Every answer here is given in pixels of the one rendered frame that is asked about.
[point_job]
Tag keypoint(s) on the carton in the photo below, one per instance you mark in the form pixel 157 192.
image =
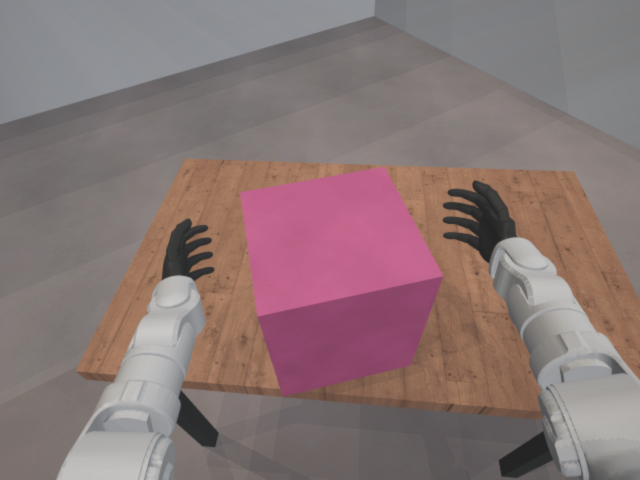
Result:
pixel 343 280

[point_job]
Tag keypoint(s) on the robot right hand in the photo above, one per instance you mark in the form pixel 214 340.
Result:
pixel 492 214

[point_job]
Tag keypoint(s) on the robot left hand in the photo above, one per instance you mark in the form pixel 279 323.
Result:
pixel 176 262

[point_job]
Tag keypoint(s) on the right robot upper arm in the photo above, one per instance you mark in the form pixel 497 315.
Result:
pixel 592 427

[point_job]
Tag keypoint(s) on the robot left forearm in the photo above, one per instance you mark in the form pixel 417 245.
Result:
pixel 144 396

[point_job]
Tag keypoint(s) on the left robot upper arm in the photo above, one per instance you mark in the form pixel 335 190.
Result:
pixel 113 455

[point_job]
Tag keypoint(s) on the robot right forearm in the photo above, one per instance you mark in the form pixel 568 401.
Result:
pixel 562 343

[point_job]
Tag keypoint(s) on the table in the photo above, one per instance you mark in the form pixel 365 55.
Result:
pixel 470 358

